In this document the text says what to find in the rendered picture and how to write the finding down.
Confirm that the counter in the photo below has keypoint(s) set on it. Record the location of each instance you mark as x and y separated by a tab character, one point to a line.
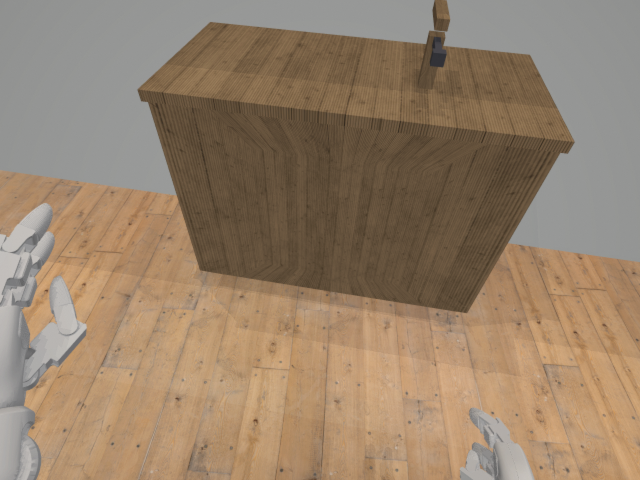
349	164

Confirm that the tap lever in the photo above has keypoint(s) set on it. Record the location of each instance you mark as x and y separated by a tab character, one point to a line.
438	55

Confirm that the left robot hand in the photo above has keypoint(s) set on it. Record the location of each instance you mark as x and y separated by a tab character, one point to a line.
22	256

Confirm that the left robot forearm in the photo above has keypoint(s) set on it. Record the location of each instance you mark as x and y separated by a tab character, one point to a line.
20	457

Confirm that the right robot hand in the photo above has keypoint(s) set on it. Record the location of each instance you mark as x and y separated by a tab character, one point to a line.
507	461

